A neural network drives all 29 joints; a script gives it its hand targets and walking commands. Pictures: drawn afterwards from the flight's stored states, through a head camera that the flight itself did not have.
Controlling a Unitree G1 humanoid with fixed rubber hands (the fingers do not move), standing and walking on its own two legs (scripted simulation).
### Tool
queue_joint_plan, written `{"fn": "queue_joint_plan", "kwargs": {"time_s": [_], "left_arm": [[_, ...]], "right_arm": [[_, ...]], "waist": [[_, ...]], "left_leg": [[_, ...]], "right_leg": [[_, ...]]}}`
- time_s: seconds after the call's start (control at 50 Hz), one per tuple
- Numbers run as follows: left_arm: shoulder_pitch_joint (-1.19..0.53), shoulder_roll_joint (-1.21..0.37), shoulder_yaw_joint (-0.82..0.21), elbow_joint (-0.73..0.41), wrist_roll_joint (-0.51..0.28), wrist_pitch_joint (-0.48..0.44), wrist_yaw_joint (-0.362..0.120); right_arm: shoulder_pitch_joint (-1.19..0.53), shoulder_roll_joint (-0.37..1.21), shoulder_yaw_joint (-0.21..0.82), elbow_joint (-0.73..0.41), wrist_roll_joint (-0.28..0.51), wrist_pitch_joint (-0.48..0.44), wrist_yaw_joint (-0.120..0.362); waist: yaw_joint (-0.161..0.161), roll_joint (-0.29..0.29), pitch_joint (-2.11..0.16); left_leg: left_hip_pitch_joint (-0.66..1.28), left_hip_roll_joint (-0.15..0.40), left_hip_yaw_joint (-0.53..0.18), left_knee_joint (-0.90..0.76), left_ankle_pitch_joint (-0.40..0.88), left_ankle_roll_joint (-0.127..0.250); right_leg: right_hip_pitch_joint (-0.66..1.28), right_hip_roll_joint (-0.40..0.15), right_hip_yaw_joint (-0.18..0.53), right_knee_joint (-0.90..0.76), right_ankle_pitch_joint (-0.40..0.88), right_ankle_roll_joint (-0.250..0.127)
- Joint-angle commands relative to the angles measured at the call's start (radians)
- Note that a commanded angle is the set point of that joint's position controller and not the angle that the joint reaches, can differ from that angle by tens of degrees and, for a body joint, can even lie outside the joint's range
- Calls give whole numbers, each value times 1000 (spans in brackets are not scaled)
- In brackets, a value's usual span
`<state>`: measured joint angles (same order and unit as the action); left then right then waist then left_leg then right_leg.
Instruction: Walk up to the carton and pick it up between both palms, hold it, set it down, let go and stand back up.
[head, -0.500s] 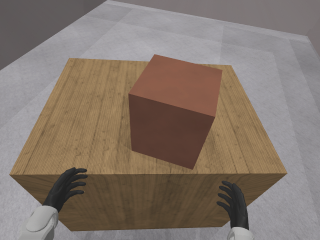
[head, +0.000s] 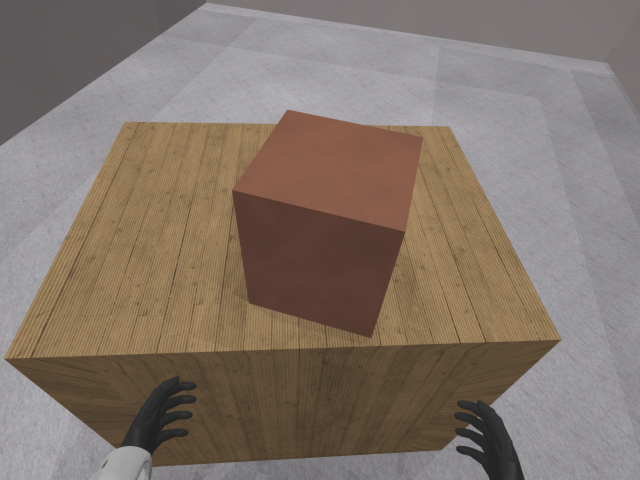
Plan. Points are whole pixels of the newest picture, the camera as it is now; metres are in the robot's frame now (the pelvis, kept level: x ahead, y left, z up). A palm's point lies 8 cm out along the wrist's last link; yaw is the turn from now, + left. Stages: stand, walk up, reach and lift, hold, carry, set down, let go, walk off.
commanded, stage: set down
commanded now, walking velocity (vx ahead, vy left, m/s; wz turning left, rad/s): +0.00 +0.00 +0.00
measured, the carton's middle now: (330, 225) +0.48 +0.03 +0.03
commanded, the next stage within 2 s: let go in 0.36 s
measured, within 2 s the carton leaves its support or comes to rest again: neither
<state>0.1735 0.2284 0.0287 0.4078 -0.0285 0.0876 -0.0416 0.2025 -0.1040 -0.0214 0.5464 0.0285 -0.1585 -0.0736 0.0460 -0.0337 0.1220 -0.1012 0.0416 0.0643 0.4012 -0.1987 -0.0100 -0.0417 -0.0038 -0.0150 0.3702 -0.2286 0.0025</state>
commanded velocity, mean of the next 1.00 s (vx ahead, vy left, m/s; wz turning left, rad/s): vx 0.00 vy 0.00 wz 0.00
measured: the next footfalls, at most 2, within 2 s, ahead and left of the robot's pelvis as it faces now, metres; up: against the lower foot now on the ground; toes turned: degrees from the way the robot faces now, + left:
none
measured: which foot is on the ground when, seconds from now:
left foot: down 0.00-1.00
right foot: down 0.00-1.00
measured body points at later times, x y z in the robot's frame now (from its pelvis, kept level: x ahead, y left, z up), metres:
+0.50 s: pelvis +0.02 -0.02 +0.00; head +0.02 -0.01 +0.45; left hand +0.19 +0.21 -0.09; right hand +0.19 -0.25 -0.08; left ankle +0.02 +0.12 -0.74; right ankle -0.01 -0.12 -0.74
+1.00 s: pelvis +0.00 +0.00 +0.00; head +0.01 +0.01 +0.45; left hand +0.18 +0.23 -0.08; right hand +0.16 -0.24 -0.10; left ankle +0.02 +0.12 -0.74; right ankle -0.01 -0.12 -0.74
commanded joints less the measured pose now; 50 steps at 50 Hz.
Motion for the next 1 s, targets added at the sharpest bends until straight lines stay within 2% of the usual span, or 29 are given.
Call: {"fn": "queue_joint_plan", "kwargs": {"time_s": [0.0, 0.02, 0.06, 0.08, 0.12, 0.14, 0.18, 0.22, 0.26, 0.34, 0.36, 0.38, 0.42, 0.46, 0.58, 0.6, 0.62, 0.66, 0.68, 0.72, 0.74, 0.78, 0.86, 0.88, 0.9, 0.92, 0.94, 0.96, 0.98], "left_arm": [[-43, 116, 50, -100, -10, -40, 7], [-34, 109, 49, -57, -9, -34, 9], [-48, 105, 62, 19, -1, -20, -4], [-55, 111, 66, -9, -2, -29, -3], [-44, 92, 52, 63, 23, 0, -7], [-48, 103, 50, -19, 20, -13, -11], [-59, 114, 58, 12, 1, -28, -15], [-42, 102, 43, 12, 2, -32, -14], [-47, 71, 43, 25, 30, -23, -5], [-31, 65, 46, 81, 33, 2, -4], [-16, 42, 38, 56, 34, 4, -3], [-45, 45, 34, 66, 40, 8, -2], [-45, 52, 55, 62, 42, 0, -9], [-41, 62, 51, 26, 66, -9, 3], [-68, 65, 30, -15, 52, -28, 26], [-82, 58, 28, -6, 37, -30, 31], [-67, 73, 39, -9, 51, -20, 38], [-65, 42, 27, 5, 52, -9, 36], [-54, 35, 26, 6, 50, -5, 33], [-40, 21, 19, 41, 78, 15, 34], [-48, 44, 28, 7, 81, 15, 36], [-72, 20, 17, 14, 49, 24, 37], [-85, 21, 4, -12, 58, 46, 42], [36, 127, 65, 82, 115, -22, 55], [41, 176, 76, 77, 99, -53, 54], [36, 171, 75, 71, 85, -76, 44], [42, 131, 56, 93, 94, -89, 34], [95, 90, 48, 86, 80, -92, 34], [91, 121, 54, 105, 88, -94, 34]], "right_arm": [[-51, -100, -24, -107, -19, -50, 9], [-45, -117, -16, -78, -16, -51, 12], [-57, -112, -9, -22, -22, -34, 6], [-44, -103, -7, -27, -18, -35, 9], [-47, -135, 6, 26, -28, -7, 12], [-64, -122, 1, -18, -25, -16, 10], [-64, -114, -7, -43, -22, -27, 6], [-54, -131, 4, 15, -15, -37, 19], [-76, -142, -3, 42, -17, -46, 33], [-55, -161, 2, 80, -25, -35, 39], [-72, -169, -4, 82, -2, -41, 37], [-62, -165, 10, 65, -19, -45, 38], [-100, -165, -3, 63, -15, -56, 40], [-85, -175, -8, 64, -9, -69, 45], [-120, -187, -6, 62, -3, -97, 59], [-111, -176, -7, 85, -19, -99, 61], [-91, -184, -8, 91, -17, -104, 72], [-91, -205, -21, 126, -4, -110, 72], [-91, -204, -9, 109, -8, -111, 69], [-62, -189, -16, 145, -19, -97, 79], [-74, -197, -16, 122, -27, -94, 82], [-85, -200, -1, 136, -14, -87, 83], [-96, -199, -30, 84, -26, -47, 89], [18, -289, -52, 214, -77, 56, 87], [24, -280, -53, 183, -77, 93, 85], [21, -246, -38, 167, -67, 117, 95], [13, -289, -57, 155, -69, 127, 96], [-55, -242, -38, 134, -60, 129, 113], [-73, -247, -49, 120, -53, 139, 128]], "waist": [[-36, 44, -150], [-16, 7, -162], [-45, -16, -128], [-38, 7, -118], [-48, -31, -78], [-42, -8, -97], [-53, -14, -122], [-30, -23, -143], [-35, 41, -111], [-44, 4, -93], [-37, 29, -69], [-29, -17, -80], [-33, -37, -105], [-34, 27, -123], [-10, 5, -189], [-21, 17, -199], [-5, 28, -215], [-28, 56, -179], [-26, 29, -189], [-47, 70, -131], [-33, 63, -145], [-50, 52, -130], [-47, 23, -95], [3, 182, -9], [-21, 186, 4], [-22, 97, 10], [-21, 76, -49], [37, 106, -150], [6, 47, -208]], "left_leg": [[83, -35, 13, -41, 168, -18], [100, -45, 19, -32, 170, -12], [92, -56, 17, -41, 139, -1], [63, -52, 20, -45, 116, 1], [112, -56, 15, -49, 110, 6], [97, -43, 15, -55, 146, 8], [82, -50, 18, -41, 132, 7], [119, -47, 22, -46, 199, 2], [102, -39, 30, -49, 200, -1], [154, -36, 3, -45, 247, 4], [108, -43, 8, -59, 241, 6], [133, -40, 10, -52, 239, 8], [168, -54, 26, -53, 231, 0], [157, -49, 28, -49, 229, 6], [167, -41, 34, -27, 258, -1], [151, -45, 38, -17, 275, -1], [189, -35, 26, -17, 328, -17], [195, -45, 26, -22, 329, -22], [209, -40, 25, -24, 306, -18], [199, -22, 20, -35, 282, -27], [196, -29, 22, -32, 277, -21], [179, -31, 13, -54, 300, -27], [158, -22, 13, -79, 171, -5], [-167, 82, -126, -66, 269, 10], [-317, 106, -166, -68, 223, 33], [-322, 81, -139, -59, 173, 24], [-234, 69, -120, -24, 124, 23], [-229, 73, -146, -20, 140, 49], [-186, 56, -106, 3, 31, 26]], "right_leg": [[-65, 21, -16, -69, 125, 2], [-64, 21, -9, -66, 171, 2], [-87, 7, -5, -68, 165, 7], [-78, 2, 4, -76, 134, 5], [-110, 1, 15, -90, 131, 10], [-94, 12, 4, -94, 168, 19], [-79, -1, 12, -78, 209, 21], [-81, 15, 2, -71, 243, 12], [-119, 14, 10, -104, 196, 11], [-128, 17, 4, -98, 267, 12], [-123, 9, 4, -99, 246, 14], [-110, 15, 9, -113, 271, 9], [-126, 1, 17, -107, 318, 23], [-130, 2, 14, -89, 336, 28], [-131, 6, -4, -71, 377, 20], [-107, 9, -3, -68, 358, 12], [-130, 15, -4, -55, 348, 9], [-145, 20, -11, -71, 329, 2], [-145, 23, -10, -85, 305, 7], [-164, 24, -9, -90, 200, -24], [-163, 20, -8, -92, 196, -23], [-157, 21, -19, -99, 193, -20], [-160, 19, -12, -107, 131, -29], [-123, -59, -25, 38, 20, 18], [-59, -87, 24, 25, -61, 7], [-77, -84, -3, 47, -58, 7], [-107, -68, -6, 51, -54, 7], [-78, -65, 10, 87, -21, -4], [-123, -64, 0, 59, -58, -3]]}}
